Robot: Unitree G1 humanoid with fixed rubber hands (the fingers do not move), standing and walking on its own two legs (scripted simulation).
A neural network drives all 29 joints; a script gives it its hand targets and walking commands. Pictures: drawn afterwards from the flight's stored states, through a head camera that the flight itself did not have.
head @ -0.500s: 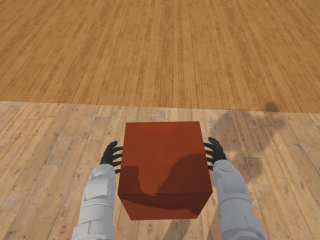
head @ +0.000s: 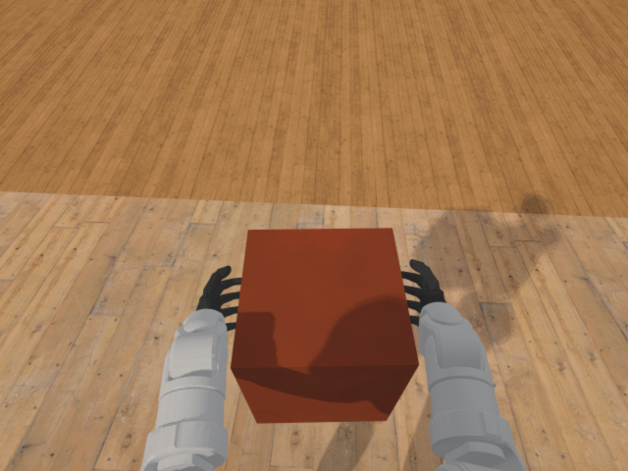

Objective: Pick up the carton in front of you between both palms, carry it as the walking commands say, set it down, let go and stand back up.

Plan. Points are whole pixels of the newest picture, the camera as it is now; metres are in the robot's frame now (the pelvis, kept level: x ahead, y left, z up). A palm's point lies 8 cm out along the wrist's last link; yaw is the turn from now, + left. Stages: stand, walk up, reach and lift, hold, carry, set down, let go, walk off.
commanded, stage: reach and lift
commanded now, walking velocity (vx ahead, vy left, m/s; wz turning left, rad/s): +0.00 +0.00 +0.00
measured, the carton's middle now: (321, 330) +0.32 +0.00 -0.05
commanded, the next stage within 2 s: hold in 0.48 s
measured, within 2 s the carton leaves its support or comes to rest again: neither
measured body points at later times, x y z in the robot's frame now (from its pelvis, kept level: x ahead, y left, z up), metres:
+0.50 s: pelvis +0.01 +0.00 +0.00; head -0.02 +0.00 +0.45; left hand +0.31 +0.15 +0.03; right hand +0.32 -0.15 +0.03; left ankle +0.03 +0.13 -0.74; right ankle +0.02 -0.13 -0.74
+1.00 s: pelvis +0.00 +0.00 +0.00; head -0.04 +0.00 +0.45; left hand +0.30 +0.15 +0.04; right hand +0.30 -0.15 +0.05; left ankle +0.03 +0.13 -0.74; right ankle +0.02 -0.13 -0.74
